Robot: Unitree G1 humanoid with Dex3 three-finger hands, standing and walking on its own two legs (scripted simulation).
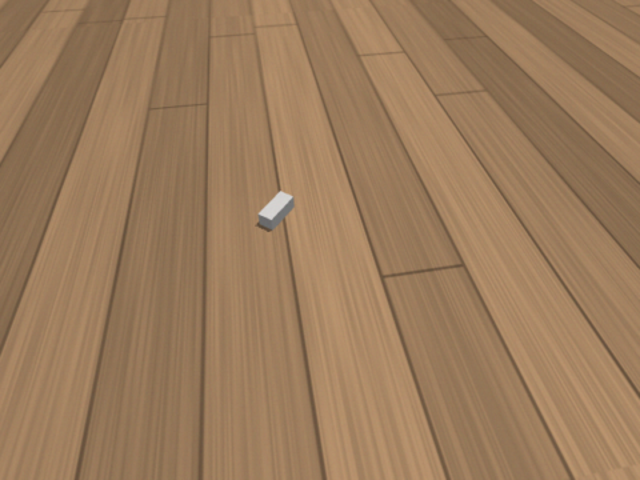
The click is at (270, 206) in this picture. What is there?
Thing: lying carton
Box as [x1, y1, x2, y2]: [258, 191, 293, 229]
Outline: 281,191 258,213 260,224 271,229 273,229 293,207 293,197
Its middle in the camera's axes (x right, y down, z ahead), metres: -0.18 -0.14 +1.71
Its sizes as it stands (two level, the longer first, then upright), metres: 0.166 0.070 0.065
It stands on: the floor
